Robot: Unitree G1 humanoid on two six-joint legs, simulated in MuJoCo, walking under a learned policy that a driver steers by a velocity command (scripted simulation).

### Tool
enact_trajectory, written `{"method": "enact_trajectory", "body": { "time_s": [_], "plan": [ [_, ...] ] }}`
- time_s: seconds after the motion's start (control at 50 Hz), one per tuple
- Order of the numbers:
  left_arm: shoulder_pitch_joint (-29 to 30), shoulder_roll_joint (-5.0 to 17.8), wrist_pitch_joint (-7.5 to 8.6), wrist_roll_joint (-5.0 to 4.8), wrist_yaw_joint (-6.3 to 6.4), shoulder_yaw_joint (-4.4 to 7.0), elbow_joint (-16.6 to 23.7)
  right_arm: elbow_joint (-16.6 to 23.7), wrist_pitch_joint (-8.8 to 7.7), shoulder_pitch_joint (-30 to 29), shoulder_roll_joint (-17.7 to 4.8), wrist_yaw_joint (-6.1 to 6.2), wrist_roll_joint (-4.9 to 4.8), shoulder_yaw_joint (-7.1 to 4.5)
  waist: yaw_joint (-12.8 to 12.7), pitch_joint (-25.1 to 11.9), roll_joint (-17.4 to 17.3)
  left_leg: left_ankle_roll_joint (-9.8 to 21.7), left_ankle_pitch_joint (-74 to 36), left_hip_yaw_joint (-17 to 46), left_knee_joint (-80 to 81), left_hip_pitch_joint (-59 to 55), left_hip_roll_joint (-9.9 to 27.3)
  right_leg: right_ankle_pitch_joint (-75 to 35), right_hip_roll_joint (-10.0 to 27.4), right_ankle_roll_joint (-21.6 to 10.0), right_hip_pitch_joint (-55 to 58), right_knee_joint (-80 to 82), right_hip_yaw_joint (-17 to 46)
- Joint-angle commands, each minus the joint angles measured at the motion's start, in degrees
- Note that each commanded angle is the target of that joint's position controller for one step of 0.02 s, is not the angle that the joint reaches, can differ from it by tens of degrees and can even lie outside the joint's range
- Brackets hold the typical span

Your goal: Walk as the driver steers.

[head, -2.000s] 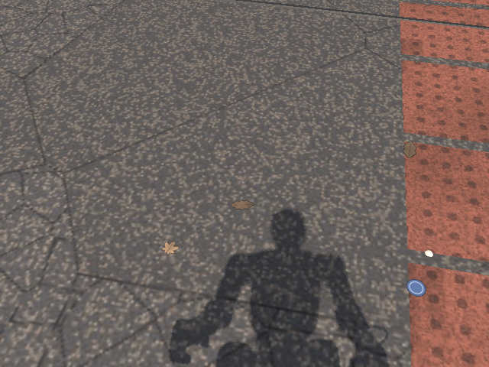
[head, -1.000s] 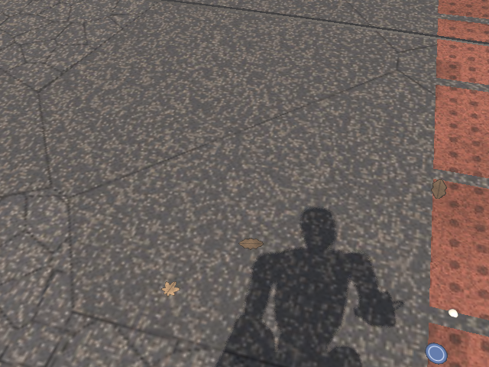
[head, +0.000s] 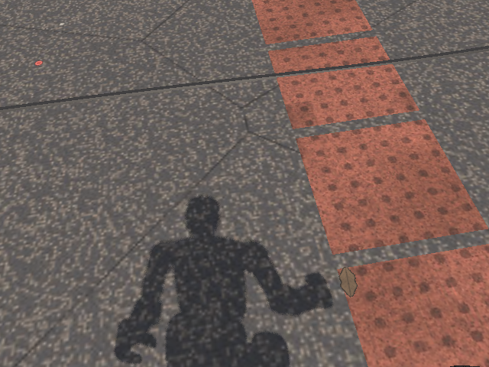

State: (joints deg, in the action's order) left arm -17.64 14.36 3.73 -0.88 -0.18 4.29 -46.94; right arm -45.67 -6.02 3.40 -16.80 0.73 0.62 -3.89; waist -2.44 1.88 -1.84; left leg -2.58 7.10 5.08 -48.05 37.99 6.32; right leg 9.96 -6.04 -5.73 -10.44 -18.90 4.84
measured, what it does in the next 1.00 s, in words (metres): walks ahead: left foot, then right foot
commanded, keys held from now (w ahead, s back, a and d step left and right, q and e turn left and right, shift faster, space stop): w+e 0.18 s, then w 0.62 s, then w+q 0.20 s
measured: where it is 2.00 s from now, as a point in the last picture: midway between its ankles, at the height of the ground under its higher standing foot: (302, 251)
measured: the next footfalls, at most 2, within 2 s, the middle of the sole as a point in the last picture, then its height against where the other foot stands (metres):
left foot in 0.22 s outside the picture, level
right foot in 0.72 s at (340, 350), level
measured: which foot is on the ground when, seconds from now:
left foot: up 0.00-0.20, down 0.22-0.72, up 0.74-1.00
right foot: down 0.00-0.22, up 0.24-0.70, down 0.72-1.00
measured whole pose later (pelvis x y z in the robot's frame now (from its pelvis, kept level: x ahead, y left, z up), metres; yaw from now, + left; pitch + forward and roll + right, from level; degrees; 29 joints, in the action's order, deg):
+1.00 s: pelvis +0.52 -0.07 +0.00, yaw -9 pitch +1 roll -1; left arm -19.1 15.1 5.5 0.9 -0.8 3.6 -46.8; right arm -46.8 -3.1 10.1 -17.5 -0.6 -1.2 -3.3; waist -2.4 0.2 -3.0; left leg -0.4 5.6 4.6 -54.1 40.1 5.8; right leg 10.3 -3.0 -3.5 -5.4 -14.1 -5.7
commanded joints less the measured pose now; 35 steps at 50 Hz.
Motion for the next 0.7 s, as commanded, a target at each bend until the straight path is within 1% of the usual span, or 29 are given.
{"method": "enact_trajectory", "body": {
  "time_s": [0.02, 0.04, 0.08, 0.12, 0.16, 0.18, 0.2, 0.22, 0.24, 0.26, 0.28, 0.3, 0.32, 0.34, 0.36, 0.38, 0.4, 0.44, 0.48, 0.52, 0.54, 0.58, 0.62, 0.64, 0.66, 0.68, 0.7],
  "plan": [
    [0.1, 10.2, 0.45, -0.33, 1.03, 2.49, 3.9, 4.3, -0.53, -4.4, -2.0, -0.34, -0.28, -0.12, -0.3, -1.8, 6.4, -0.7, -10.7, -2.8, 12.3, -6.0, -4.0, -10.2, 10.8, -7.3, -3.8, 5.8, 8.4],
    [-0.7, 10.3, 0.35, -0.35, 1.06, 2.52, 3.7, 4.9, -0.69, -6.0, -2.1, -0.58, -0.6, -0.04, -1.0, -1.6, 6.9, -0.6, -12.4, -3.0, 14.8, -7.1, -4.7, -8.4, 11.0, -6.8, -3.8, 5.7, 9.2],
    [-2.3, 10.2, 0.11, -0.57, 1.11, 2.53, 3.2, 6.1, -1.09, -8.0, -3.1, -1.04, -1.05, -0.17, -1.7, -1.4, 7.4, -0.1, -12.8, -2.0, 17.8, -8.1, -5.4, -6.5, 12.2, -6.4, -1.7, 3.9, 11.8],
    [-2.9, 9.7, -0.28, -0.66, 1.39, 2.46, 3.1, 6.6, -1.65, -8.2, -4.6, -1.59, -1.15, -0.57, -1.3, -1.7, 7.6, 0.8, -10.0, -0.7, 20.5, -8.7, -5.7, -5.5, 13.7, -5.9, 2.1, 0.4, 15.3],
    [-2.2, 10.0, -0.68, -0.34, 1.71, 2.6, 3.5, 6.5, -2.32, -5.9, -6.0, -1.9, -1.28, -1.07, 0.3, -2.1, 9.1, 2.3, -4.8, -0.6, 21.5, -11.6, -5.8, -7.4, 14.8, -5.2, 4.3, -3.1, 18.3],
    [-1.3, 9.5, -0.88, -0.27, 1.73, 2.43, 4.1, 5.5, -2.64, -2.2, -6.6, -1.82, -1.18, -1.49, 2.5, -3.3, 9.6, 3.4, -4.2, -1.7, 23.3, -16.5, -6.2, -9.6, 13.7, -4.4, 4.1, -6.0, 18.5],
    [-0.8, 7.5, -0.81, 0.07, 1.56, 1.65, 4.6, 4.0, -2.94, 4.2, -8.3, -1.59, -0.45, -2.28, 5.4, -7.7, 8.8, 5.4, -4.9, -1.3, 23.6, -26.1, -4.6, -12.9, 10.9, -2.7, 2.6, -13.1, 16.1],
    [-1.6, 4.5, -0.63, 1.05, 1.33, 0.4, 5.6, 3.1, -2.95, 13.0, -11.2, -1.26, 0.42, -2.92, 8.5, -15.9, 3.0, 9.0, -2.6, 7.6, 22.1, -40.9, 4.6, -5.3, 7.2, -0.7, -4.2, -28.6, 11.2],
    [-11.2, 0.9, 0.15, -0.82, 1.13, -0.62, 6.4, 0.4, -2.15, 18.5, -15.7, -1.57, 0.86, -4.21, 4.2, -21.5, -17.9, 19.4, 7.8, 35.5, 27.7, -58.5, 16.7, 22.0, -1.1, 3.4, -25.3, -47.0, 4.8],
    [-11.6, 6.7, 0.35, -1.74, 1.3, 0.06, 4.4, 0.7, -1.98, 18.0, -10.0, -2.03, -0.88, -3.05, 5.7, -18.3, -12.7, 19.1, 21.1, 41.3, 30.8, -57.5, 17.2, 23.3, 3.2, 3.8, -32.9, -54.4, 7.1],
    [-4.8, 9.9, 0.25, -1.41, 1.25, 0.81, 5.0, 1.5, -1.68, 15.1, -6.0, -1.97, -1.21, -2.01, 7.3, -10.5, -6.2, 16.4, 21.0, 32.0, 31.5, -50.5, 14.3, 17.9, 5.1, 3.9, -34.8, -56.0, 6.6],
    [-0.4, 9.5, 0.22, -0.61, 1.39, 0.77, 6.1, 2.0, -1.23, 12.0, -5.2, -1.99, -0.59, -1.48, 6.5, -6.4, -1.7, 14.9, 14.8, 24.7, 32.2, -43.2, 11.8, 13.9, 7.1, 3.9, -33.2, -54.8, 4.4],
    [2.5, 8.8, 0.48, 0.24, 1.29, 0.81, 7.1, 1.8, -0.93, 10.2, -4.4, -2.0, -0.24, -1.13, 5.6, -3.1, -1.1, 14.8, 8.1, 20.0, 33.4, -37.4, 9.8, 11.3, 8.5, 3.9, -32.3, -51.4, 3.9],
    [2.6, 7.9, 0.54, 0.27, 0.96, 0.83, 7.5, 1.6, -0.93, 9.6, -3.6, -1.9, 0.25, -0.68, 4.2, -2.5, -2.3, 14.3, 3.4, 16.2, 34.6, -34.0, 8.0, 9.8, 10.0, 3.7, -29.6, -48.7, 3.4],
    [2.0, 6.8, 0.49, 0.04, 0.72, 0.63, 7.6, 1.2, -1.01, 9.8, -3.3, -1.92, 0.16, -0.57, 3.5, -2.7, -3.6, 14.4, 0.5, 13.8, 35.6, -32.5, 7.0, 9.3, 10.6, 3.7, -27.8, -46.3, 2.4],
    [1.6, 5.6, 0.4, 0.02, 0.56, 0.35, 7.6, 0.7, -1.13, 10.4, -3.6, -1.93, -0.26, -0.62, 3.0, -3.0, -4.0, 15.0, -2.2, 12.0, 36.4, -32.0, 6.7, 9.4, 11.0, 3.9, -27.3, -44.0, 1.2],
    [2.5, 4.8, 0.33, 0.19, 0.47, 0.03, 8.1, 0.3, -1.25, 11.0, -4.5, -1.87, -0.63, -0.84, 3.1, -2.7, -3.9, 15.6, -4.6, 10.5, 37.4, -31.5, 6.9, 8.6, 11.5, 4.3, -27.6, -41.3, 0.3],
    [5.9, 3.8, 0.43, 0.62, 0.36, -0.62, 9.6, -0.4, -1.11, 11.8, -6.7, -1.55, -1.01, -1.39, 3.6, -2.2, -2.8, 16.4, -7.7, 8.0, 39.1, -31.1, 7.3, 4.6, 12.3, 5.1, -28.4, -34.8, -1.0],
    [9.2, 3.1, 0.68, 0.54, 0.03, -1.14, 10.4, -0.8, -0.61, 12.5, -7.6, -1.27, -1.29, -1.58, 4.5, -1.9, -2.4, 15.4, -8.8, 4.4, 39.9, -30.6, 6.1, -1.9, 12.2, 5.5, -26.8, -27.5, -2.2],
    [12.5, 2.9, 0.91, 0.26, -0.34, -1.38, 11.0, -1.4, -0.16, 13.8, -8.1, -1.2, -1.68, -1.56, 5.6, -1.2, -2.6, 14.2, -9.0, 1.3, 39.9, -29.9, 4.7, -7.5, 11.1, 5.6, -23.9, -20.9, -3.6],
    [14.1, 3.0, 0.99, 0.09, -0.53, -1.4, 11.4, -1.9, 0.05, 15.0, -8.4, -1.23, -1.84, -1.53, 6.3, -0.9, -2.7, 13.8, -8.9, 0.6, 39.6, -30.2, 4.6, -9.2, 10.5, 5.7, -22.8, -18.6, -4.1],
    [17.1, 3.5, 1.11, -0.26, -0.94, -1.34, 12.5, -3.0, 0.54, 17.3, -8.7, -1.29, -2.08, -1.47, 7.3, -0.2, -3.0, 13.4, -8.6, 0.7, 38.7, -32.2, 5.7, -9.9, 9.7, 5.4, -22.0, -15.5, -4.6],
    [19.1, 4.3, 1.28, -0.45, -1.42, -1.16, 13.6, -3.8, 1.12, 18.4, -9.1, -1.26, -2.28, -1.5, 7.2, 0.5, -3.5, 12.7, -9.1, 1.4, 37.1, -35.1, 7.5, -7.5, 9.1, 4.2, -21.8, -13.0, -4.6],
    [19.1, 4.8, 1.39, -0.46, -1.62, -0.97, 13.8, -4.0, 1.44, 18.4, -9.5, -1.17, -2.37, -1.61, 6.5, 0.5, -3.8, 12.2, -10.5, 1.6, 36.0, -36.4, 8.2, -5.8, 8.8, 3.4, -20.7, -11.8, -4.8],
    [17.5, 5.7, 1.49, -0.37, -1.71, -0.59, 13.6, -4.2, 1.77, 18.0, -10.1, -1.04, -2.41, -1.73, 5.0, -0.2, -4.0, 11.6, -14.2, 1.3, 33.8, -37.0, 8.5, -4.8, 8.1, 2.6, -17.6, -10.3, -5.4],
    [13.1, 6.9, 1.52, -0.04, -1.59, 0.19, 12.3, -4.1, 2.03, 17.0, -10.3, -0.87, -2.55, -1.69, 2.1, -2.5, -3.7, 10.4, -21.9, -0.5, 28.6, -36.6, 7.2, -5.2, 6.7, 1.4, -10.7, -8.0, -6.7],
    [5.3, 9.5, 1.4, 0.31, -1.17, 1.6, 9.9, -3.9, 2.12, 17.2, -9.1, -0.75, -2.29, -1.18, -1.3, -7.6, -2.3, 8.9, -26.6, -3.1, 18.9, -33.7, 4.4, -5.8, 6.4, -0.3, 1.0, -7.5, -6.7]
  ]
}}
